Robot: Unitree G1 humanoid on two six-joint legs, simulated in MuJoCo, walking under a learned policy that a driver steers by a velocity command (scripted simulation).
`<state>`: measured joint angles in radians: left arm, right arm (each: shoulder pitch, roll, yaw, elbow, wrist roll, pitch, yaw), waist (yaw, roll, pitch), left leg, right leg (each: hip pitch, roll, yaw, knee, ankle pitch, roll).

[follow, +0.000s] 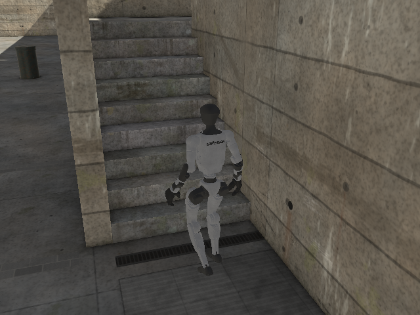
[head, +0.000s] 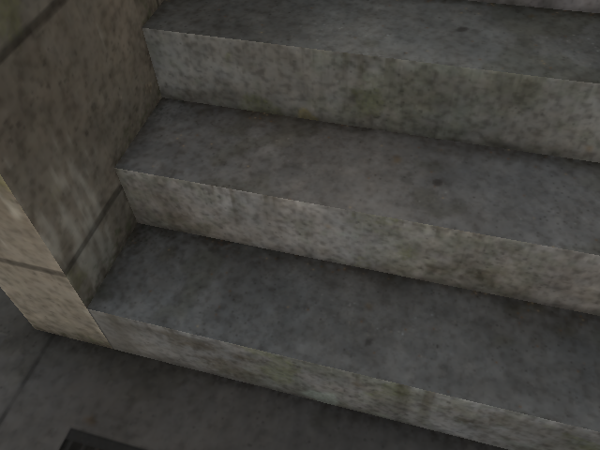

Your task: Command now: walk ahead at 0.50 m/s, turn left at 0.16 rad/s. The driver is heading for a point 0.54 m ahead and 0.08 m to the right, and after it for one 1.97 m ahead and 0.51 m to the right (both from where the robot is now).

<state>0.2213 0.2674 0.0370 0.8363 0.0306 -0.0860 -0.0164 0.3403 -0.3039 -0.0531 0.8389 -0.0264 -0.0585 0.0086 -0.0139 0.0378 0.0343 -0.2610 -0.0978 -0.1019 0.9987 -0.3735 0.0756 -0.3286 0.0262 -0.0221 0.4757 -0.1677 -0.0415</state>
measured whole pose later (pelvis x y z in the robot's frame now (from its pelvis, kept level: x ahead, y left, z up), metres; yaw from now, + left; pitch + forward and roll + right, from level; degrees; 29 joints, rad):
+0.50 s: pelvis +0.24 +0.04 +0.00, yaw -1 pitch +1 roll -1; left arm 0.29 0.23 0.01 1.00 0.03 -0.07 0.00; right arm 0.17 -0.23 -0.02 0.87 -0.03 -0.09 0.01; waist 0.04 -0.02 0.03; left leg -0.30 -0.05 0.09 0.40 -0.13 0.09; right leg -0.34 0.00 0.01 1.05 -0.37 -0.06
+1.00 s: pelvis +0.43 -0.02 +0.00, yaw -16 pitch +3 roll -1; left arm -0.06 0.12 0.01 0.69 0.03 0.04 0.05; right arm 0.54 -0.18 0.00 1.12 -0.05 -0.13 -0.02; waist -0.04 0.00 0.01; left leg 0.09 0.06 0.31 0.25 -0.37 -0.03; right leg -1.27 -0.04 -0.03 2.06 -0.65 -0.12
